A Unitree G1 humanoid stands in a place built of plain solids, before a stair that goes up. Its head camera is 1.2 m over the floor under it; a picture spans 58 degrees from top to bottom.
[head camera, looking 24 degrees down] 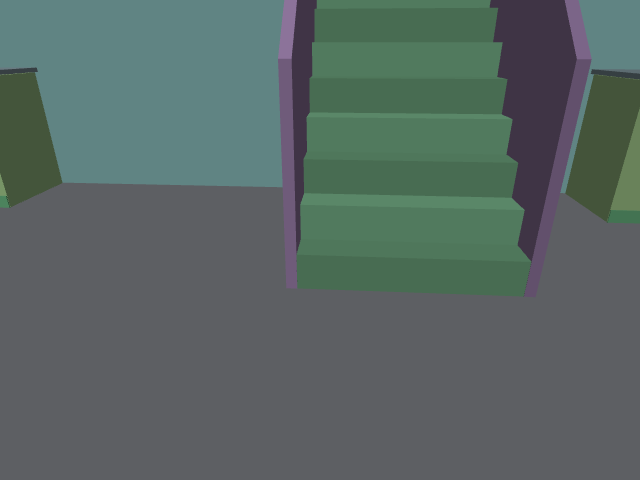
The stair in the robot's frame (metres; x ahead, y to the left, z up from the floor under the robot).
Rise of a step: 0.20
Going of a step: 0.20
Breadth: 1.20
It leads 4 degrees to the right of straight ahead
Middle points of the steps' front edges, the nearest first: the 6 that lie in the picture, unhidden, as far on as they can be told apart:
2.00 -0.47 0.21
2.21 -0.49 0.41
2.41 -0.50 0.62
2.62 -0.52 0.82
2.82 -0.53 1.03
3.03 -0.55 1.23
